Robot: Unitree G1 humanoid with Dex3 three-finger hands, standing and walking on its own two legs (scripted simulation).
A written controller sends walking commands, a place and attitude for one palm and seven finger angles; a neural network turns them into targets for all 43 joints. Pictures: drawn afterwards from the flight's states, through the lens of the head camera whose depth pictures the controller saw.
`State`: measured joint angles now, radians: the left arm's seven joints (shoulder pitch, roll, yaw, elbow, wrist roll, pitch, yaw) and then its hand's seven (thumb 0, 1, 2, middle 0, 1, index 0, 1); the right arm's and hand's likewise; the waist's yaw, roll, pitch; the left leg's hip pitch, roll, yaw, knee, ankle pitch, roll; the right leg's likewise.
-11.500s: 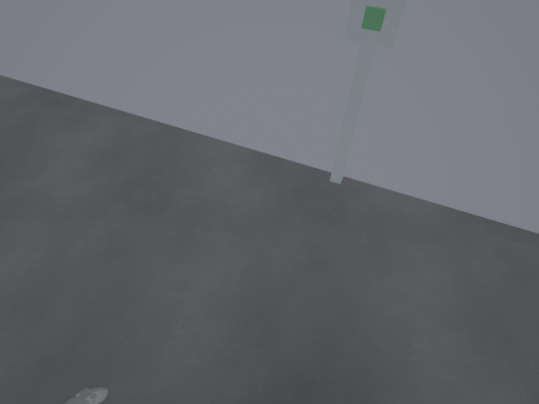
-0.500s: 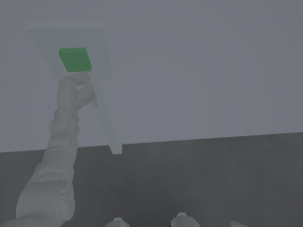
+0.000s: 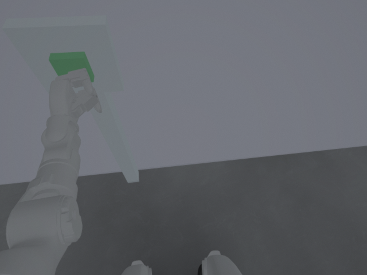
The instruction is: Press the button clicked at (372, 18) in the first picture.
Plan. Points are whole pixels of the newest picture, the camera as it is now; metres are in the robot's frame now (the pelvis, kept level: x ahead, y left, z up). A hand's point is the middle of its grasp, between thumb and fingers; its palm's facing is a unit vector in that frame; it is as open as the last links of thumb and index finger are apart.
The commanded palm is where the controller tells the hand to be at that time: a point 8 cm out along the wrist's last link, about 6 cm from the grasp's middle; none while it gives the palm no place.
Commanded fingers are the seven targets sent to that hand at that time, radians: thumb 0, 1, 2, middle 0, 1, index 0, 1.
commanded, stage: press the button with the knuckle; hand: left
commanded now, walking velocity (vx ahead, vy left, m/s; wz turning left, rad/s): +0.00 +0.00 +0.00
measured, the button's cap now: (73, 67) +0.54 +0.21 +0.11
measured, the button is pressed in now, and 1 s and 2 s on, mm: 0 8 0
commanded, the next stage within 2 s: hold the button down briefly in 0.46 s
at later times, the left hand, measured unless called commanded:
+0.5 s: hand (91, 92) +0.50 +0.18 +0.08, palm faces +0.04 -1.00 -0.02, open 2.9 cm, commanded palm +0.50 +0.23 +0.08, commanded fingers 0.00 0.90 0.90 -1.30 -1.50 -1.30 -1.50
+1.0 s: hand (92, 92) +0.50 +0.18 +0.08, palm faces +0.06 -1.00 -0.03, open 2.9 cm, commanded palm +0.48 +0.22 +0.08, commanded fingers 0.00 0.90 0.90 -1.30 -1.50 -1.30 -1.50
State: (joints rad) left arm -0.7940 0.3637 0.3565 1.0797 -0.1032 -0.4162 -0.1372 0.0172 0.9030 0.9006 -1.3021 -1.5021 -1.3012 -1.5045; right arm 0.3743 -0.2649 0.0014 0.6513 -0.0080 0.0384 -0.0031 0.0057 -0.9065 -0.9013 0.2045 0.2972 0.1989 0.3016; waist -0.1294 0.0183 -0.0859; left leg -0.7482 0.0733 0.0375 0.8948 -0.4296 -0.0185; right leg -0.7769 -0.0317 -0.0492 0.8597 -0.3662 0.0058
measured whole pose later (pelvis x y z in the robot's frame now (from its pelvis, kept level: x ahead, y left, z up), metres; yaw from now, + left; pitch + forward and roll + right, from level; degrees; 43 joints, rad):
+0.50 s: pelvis -0.02 +0.01 -0.01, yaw +1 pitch +19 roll -2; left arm -0.99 0.46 0.36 1.26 -0.05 -0.42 -0.15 -0.01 0.79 0.96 -1.30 -1.50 -1.35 -1.50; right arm 0.37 -0.27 0.04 0.65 -0.02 0.01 -0.01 0.00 -0.91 -0.90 0.21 0.30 0.20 0.30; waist -0.18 0.02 -0.08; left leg -0.88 0.06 0.00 0.97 -0.42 -0.01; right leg -0.88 -0.04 -0.08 0.90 -0.35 0.01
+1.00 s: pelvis -0.04 +0.01 -0.02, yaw +1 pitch +20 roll -2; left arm -1.07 0.50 0.33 1.29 -0.04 -0.39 -0.10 -0.01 0.76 0.97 -1.30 -1.50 -1.36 -1.50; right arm 0.41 -0.28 0.05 0.65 -0.04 -0.03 -0.01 0.00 -0.91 -0.90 0.21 0.30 0.20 0.30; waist -0.21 0.02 -0.08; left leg -0.96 0.06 0.00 1.01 -0.40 0.00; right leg -0.95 -0.05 -0.08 0.93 -0.32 0.01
